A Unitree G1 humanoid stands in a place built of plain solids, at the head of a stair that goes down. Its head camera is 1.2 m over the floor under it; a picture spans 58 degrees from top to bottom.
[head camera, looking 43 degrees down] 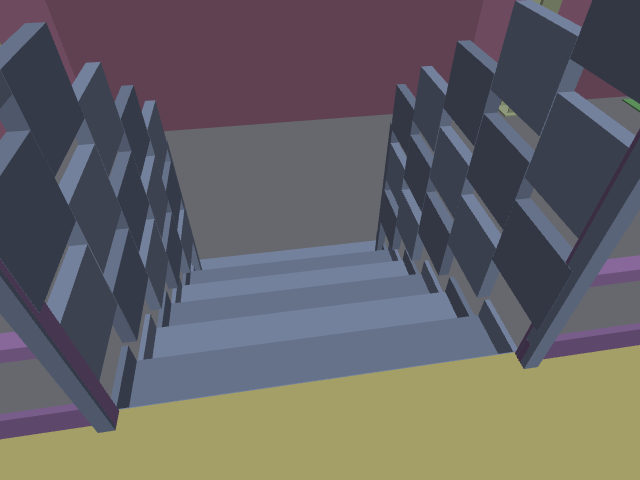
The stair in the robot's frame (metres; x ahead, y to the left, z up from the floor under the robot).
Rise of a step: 0.16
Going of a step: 0.26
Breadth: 1.32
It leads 9 degrees to the left of straight ahead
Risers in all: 7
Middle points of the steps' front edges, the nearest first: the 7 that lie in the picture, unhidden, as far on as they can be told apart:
0.67 -0.02 0.00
0.93 0.02 -0.16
1.19 0.06 -0.32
1.45 0.10 -0.48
1.70 0.14 -0.64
1.96 0.18 -0.80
2.21 0.22 -0.96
